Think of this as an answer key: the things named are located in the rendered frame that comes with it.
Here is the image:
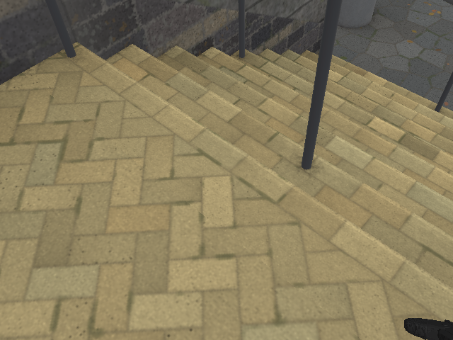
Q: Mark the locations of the stairs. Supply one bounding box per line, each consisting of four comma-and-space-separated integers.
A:
106, 44, 453, 288

